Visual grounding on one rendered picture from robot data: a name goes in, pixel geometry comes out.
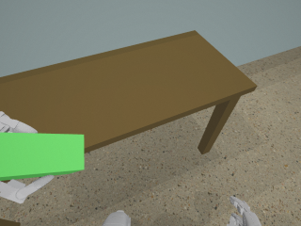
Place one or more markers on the table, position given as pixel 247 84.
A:
pixel 113 95

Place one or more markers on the robot left hand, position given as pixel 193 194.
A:
pixel 14 190

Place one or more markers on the robot left thigh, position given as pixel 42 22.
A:
pixel 117 219

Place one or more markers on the sponge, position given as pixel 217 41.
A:
pixel 31 155

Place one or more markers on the robot right hand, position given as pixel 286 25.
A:
pixel 248 218

